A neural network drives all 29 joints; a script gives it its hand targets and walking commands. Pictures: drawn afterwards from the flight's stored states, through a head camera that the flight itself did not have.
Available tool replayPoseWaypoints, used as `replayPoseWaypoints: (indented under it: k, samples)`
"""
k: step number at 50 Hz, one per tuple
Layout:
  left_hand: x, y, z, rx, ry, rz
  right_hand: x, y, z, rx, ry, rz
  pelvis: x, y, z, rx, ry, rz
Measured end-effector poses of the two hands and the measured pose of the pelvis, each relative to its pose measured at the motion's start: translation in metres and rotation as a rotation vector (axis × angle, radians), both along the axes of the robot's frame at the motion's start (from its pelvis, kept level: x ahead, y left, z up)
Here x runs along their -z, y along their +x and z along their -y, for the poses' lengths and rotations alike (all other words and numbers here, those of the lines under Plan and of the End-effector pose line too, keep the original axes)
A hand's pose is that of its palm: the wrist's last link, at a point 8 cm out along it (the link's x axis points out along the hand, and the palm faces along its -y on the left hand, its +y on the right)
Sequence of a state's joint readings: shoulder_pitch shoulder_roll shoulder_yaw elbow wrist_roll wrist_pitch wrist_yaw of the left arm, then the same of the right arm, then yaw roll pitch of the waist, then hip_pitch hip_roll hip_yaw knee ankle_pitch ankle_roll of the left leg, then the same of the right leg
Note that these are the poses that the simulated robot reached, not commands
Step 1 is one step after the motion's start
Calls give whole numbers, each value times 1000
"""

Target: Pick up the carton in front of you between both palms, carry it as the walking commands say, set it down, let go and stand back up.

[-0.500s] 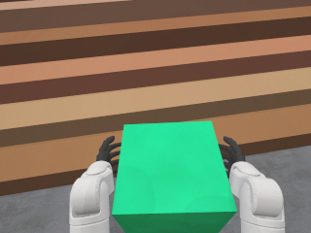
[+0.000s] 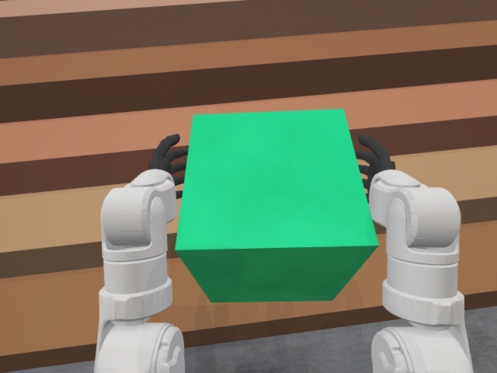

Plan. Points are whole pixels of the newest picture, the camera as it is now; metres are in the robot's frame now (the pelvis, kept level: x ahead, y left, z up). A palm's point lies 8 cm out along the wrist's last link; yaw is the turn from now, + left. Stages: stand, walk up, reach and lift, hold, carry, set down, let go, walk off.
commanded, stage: carry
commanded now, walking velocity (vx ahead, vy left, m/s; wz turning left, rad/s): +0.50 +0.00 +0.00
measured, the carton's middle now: (269, 216) +0.35 +0.01 +0.10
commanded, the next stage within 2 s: none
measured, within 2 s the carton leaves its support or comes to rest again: neither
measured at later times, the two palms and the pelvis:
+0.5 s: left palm (211, 71) +0.75 +0.14 +0.15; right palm (338, 72) +0.73 -0.16 +0.15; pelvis +0.35 -0.01 +0.00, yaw +3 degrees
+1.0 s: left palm out of the picture +1.08 +0.15 +0.39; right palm out of the picture +1.13 -0.14 +0.36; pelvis +0.74 -0.06 +0.22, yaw +5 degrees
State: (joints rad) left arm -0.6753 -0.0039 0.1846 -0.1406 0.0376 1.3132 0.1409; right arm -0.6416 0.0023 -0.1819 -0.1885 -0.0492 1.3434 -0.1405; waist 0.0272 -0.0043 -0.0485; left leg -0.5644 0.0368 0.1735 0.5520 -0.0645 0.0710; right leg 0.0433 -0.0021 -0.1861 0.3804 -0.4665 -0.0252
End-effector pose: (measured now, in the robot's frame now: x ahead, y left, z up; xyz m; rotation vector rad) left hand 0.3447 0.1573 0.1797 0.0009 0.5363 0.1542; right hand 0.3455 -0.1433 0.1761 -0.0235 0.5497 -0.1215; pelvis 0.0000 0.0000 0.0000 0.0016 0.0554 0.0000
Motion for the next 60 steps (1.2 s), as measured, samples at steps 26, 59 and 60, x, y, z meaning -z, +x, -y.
replayPoseWaypoints:
  k: [26, 59, 60]
  samples:
    - [32, 429, 26, 16, -130, -84, 25, 404, 23, 103, 48, -82, -1, 371, 10, -47, -47, -59]
    - [-332, 886, 126, 146, 2, -108, -307, 833, 118, 132, 48, -111, -321, 832, 51, -49, 76, 44]
    - [-346, 901, 134, 159, -8, -102, -325, 844, 126, 147, 44, -105, -329, 843, 53, -40, 59, 47]
